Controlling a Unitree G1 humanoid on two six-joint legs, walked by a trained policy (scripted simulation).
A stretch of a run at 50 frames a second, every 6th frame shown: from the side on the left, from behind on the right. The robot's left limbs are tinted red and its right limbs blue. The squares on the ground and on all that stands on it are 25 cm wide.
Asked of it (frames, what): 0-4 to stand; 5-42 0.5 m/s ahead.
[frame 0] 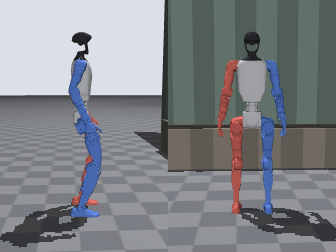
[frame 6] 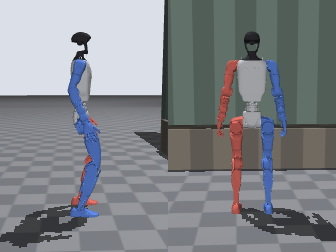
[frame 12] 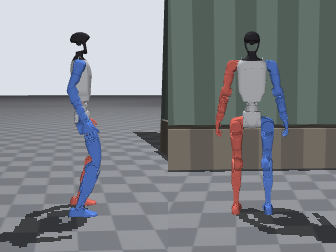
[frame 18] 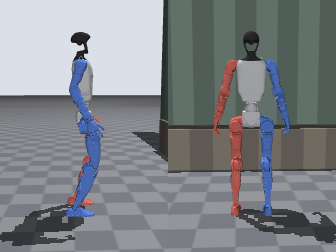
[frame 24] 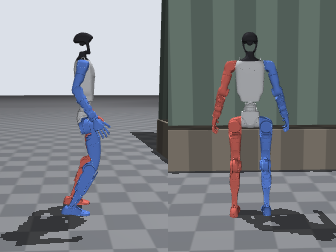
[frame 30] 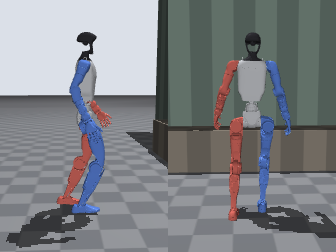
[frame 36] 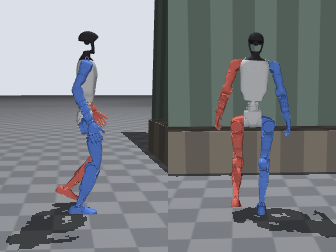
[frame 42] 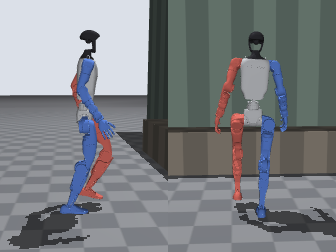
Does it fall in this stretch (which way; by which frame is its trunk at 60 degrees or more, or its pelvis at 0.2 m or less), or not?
no
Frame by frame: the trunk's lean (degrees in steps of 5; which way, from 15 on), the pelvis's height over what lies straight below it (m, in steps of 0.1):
0: 0, 0.8
6: 0, 0.8
12: 0, 0.8
18: 5, 0.8
24: 0, 0.8
30: 0, 0.8
36: 5, 0.8
42: 5, 0.8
